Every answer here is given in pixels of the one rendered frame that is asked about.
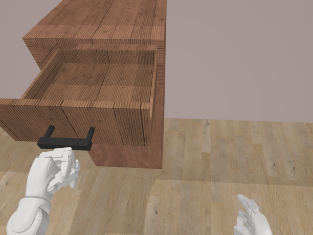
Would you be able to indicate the robot left hand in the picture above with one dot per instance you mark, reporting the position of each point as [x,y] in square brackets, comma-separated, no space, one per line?
[59,164]

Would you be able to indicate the drawer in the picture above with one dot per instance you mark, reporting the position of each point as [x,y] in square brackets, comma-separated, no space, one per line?
[113,91]

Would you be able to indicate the cabinet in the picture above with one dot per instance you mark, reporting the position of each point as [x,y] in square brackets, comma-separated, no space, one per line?
[109,24]

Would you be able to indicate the robot left forearm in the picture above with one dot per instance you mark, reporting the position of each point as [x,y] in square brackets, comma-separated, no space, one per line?
[31,217]

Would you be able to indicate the robot right hand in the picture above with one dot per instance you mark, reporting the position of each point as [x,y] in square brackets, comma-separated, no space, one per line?
[256,223]

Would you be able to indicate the handle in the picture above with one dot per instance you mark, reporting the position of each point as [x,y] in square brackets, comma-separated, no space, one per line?
[48,142]

